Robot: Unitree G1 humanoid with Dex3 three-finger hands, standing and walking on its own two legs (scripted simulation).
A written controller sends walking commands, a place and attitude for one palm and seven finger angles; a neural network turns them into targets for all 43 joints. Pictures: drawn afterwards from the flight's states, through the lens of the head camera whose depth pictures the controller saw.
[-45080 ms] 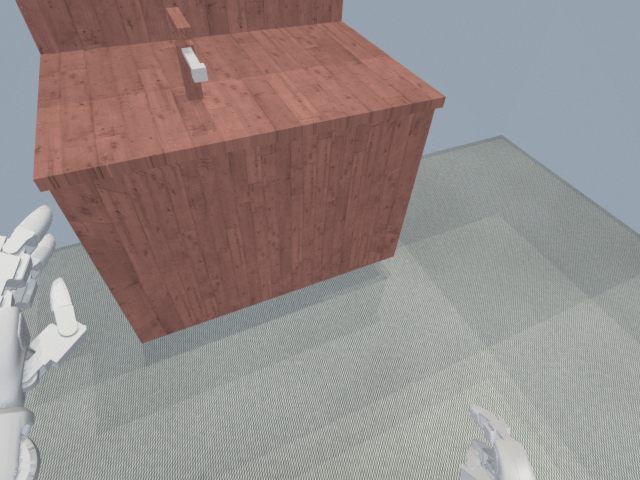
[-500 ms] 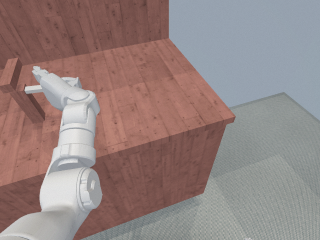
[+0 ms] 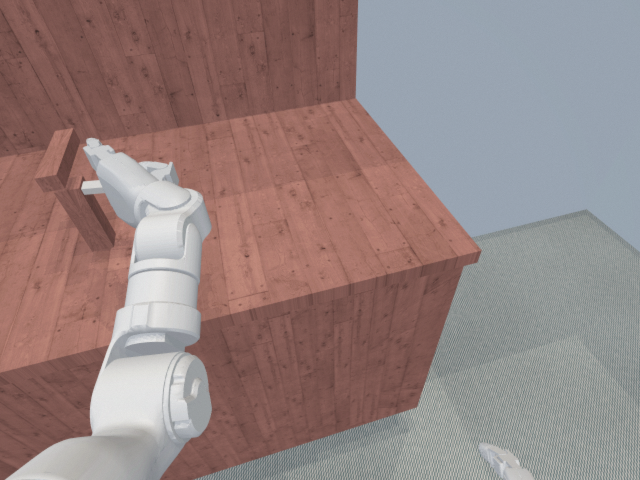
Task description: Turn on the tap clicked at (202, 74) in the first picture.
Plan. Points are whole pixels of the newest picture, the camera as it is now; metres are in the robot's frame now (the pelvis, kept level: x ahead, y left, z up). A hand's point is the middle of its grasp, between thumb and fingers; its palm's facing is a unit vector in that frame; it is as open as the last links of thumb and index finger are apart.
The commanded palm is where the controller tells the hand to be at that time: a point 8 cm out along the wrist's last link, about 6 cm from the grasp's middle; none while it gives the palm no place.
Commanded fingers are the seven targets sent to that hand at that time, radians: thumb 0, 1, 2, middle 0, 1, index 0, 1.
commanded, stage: lift the hand up off the lever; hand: left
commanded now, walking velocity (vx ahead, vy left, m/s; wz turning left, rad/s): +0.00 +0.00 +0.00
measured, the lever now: (163, 181) +0.52 +0.28 +0.13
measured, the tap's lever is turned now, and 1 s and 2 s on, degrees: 79 79 79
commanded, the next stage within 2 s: draw the hand back beside the body in 0.04 s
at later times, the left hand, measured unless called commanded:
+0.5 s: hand (154, 236) +0.34 +0.22 +0.17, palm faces +0.36 -0.92 -0.17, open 7.7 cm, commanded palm +0.31 +0.24 +0.19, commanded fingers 0.00 0.90 0.90 -0.17 -0.21 -0.17 -0.21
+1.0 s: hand (93, 287) +0.26 +0.25 +0.18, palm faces +0.30 -0.91 -0.27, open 7.6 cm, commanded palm +0.22 +0.28 +0.18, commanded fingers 0.00 0.90 0.90 -0.19 -0.28 -0.19 -0.28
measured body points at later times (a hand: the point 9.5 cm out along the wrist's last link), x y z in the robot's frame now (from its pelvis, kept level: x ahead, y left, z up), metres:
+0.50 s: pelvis +0.00 +0.00 +0.01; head -0.04 -0.03 +0.46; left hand +0.32 +0.26 +0.18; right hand +0.12 -0.26 -0.10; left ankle +0.03 +0.13 -0.73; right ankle -0.03 -0.05 -0.73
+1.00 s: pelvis -0.01 +0.03 +0.02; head -0.03 +0.01 +0.47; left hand +0.24 +0.30 +0.19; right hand +0.17 -0.20 -0.07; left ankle +0.03 +0.13 -0.73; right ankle -0.03 -0.05 -0.73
